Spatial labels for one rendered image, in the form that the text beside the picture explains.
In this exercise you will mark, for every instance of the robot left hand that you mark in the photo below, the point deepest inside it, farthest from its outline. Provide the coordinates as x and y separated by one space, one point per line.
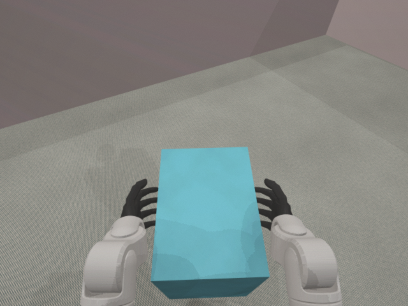
134 204

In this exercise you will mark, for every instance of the robot right hand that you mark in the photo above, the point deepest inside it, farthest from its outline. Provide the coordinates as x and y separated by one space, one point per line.
278 203

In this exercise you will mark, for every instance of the robot left forearm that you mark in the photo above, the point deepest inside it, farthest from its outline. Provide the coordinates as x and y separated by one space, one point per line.
111 265

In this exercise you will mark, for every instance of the carton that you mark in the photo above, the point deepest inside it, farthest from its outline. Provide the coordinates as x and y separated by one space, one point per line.
208 241

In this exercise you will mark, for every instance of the robot right forearm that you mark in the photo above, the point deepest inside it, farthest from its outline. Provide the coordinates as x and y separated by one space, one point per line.
310 265

